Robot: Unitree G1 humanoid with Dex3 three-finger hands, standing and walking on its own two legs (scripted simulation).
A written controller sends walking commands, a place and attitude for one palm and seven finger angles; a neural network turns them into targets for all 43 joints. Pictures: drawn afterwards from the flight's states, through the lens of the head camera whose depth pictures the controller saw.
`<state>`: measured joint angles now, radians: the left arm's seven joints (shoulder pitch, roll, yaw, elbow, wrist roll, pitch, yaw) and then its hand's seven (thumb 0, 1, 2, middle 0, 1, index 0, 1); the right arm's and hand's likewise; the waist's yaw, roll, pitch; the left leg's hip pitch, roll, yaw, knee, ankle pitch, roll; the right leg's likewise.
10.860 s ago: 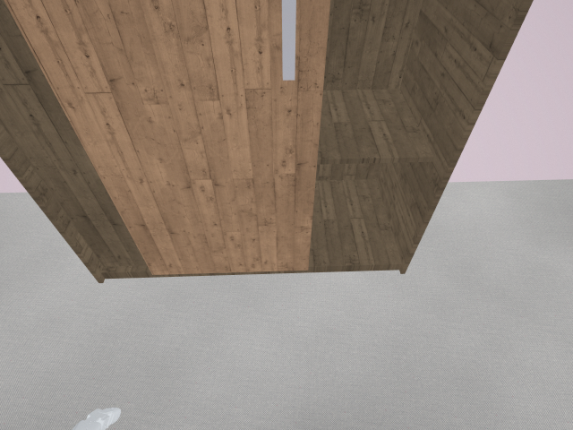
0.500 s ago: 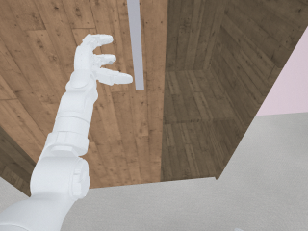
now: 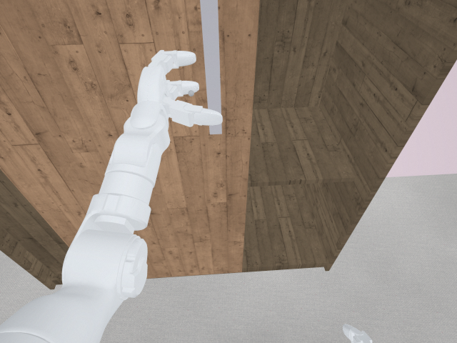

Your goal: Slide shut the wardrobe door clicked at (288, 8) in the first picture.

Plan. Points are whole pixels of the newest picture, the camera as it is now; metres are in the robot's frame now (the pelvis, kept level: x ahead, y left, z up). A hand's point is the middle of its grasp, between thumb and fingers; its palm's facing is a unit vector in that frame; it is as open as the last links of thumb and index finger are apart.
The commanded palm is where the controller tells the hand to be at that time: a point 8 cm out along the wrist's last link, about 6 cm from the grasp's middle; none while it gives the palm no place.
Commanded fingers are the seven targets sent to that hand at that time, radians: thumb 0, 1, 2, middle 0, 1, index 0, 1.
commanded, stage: feel for the door with the fingertips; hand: left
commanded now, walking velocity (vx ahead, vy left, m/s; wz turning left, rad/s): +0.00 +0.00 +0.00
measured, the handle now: (212, 65) +0.53 +0.05 +0.25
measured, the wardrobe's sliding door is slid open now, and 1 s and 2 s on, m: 0.39 0.39 0.39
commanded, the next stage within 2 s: slide the fingers in behind the handle in 0.32 s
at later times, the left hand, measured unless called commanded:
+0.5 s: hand (203, 87) +0.48 +0.07 +0.23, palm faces +0.07 -1.00 +0.01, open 13.9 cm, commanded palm +0.45 +0.12 +0.23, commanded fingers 0.00 -0.50 0.30 -0.30 -1.20 -0.30 -1.20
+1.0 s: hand (205, 91) +0.46 +0.06 +0.23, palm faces +0.08 -1.00 +0.00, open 14.0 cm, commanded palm +0.44 +0.11 +0.23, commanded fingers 0.00 -0.50 0.30 -0.30 -1.20 -0.30 -1.20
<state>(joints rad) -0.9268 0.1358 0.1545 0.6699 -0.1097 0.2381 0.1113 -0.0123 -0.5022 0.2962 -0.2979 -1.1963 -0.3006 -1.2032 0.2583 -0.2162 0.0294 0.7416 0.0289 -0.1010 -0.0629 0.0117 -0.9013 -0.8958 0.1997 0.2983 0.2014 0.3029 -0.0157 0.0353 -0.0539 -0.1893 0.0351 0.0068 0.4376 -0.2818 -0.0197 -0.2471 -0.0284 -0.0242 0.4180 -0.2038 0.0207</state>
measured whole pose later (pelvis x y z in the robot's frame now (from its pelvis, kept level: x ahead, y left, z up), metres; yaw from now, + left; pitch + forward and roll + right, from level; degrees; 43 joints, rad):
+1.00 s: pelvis +0.00 +0.00 +0.00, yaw +0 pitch +3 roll +0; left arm -1.00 0.10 0.17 0.77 -0.07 0.21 0.20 -0.01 -0.50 0.30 -0.30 -1.20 -0.29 -1.20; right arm 0.27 -0.21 0.02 0.75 0.01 -0.10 -0.05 0.01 -0.90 -0.90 0.20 0.30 0.20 0.30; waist -0.03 0.03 -0.05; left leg -0.21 0.04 0.01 0.44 -0.27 -0.02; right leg -0.27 -0.02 -0.02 0.42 -0.20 0.02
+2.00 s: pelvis +0.00 +0.00 +0.00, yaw +0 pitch +3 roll +0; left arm -1.02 0.03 0.12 0.76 -0.07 0.20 0.28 -0.01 -0.50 0.30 -0.27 -1.19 -0.24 -1.19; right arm 0.28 -0.20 0.01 0.76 0.00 -0.09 -0.03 0.01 -0.90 -0.90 0.20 0.30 0.20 0.30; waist -0.03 0.04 -0.06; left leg -0.22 0.04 0.01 0.45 -0.29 -0.03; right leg -0.29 -0.03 -0.02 0.45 -0.22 0.02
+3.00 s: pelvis +0.01 +0.00 +0.00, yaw -1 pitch +3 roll +0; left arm -0.95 0.03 0.13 0.63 -0.07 0.28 0.27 0.01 0.63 0.78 -0.34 -1.29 -0.32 -1.30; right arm 0.26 -0.20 0.01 0.74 0.00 -0.04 -0.03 0.01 -0.90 -0.90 0.20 0.30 0.20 0.30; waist -0.04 0.04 -0.06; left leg -0.19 0.04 0.02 0.42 -0.29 -0.02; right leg -0.26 -0.02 -0.01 0.42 -0.22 0.02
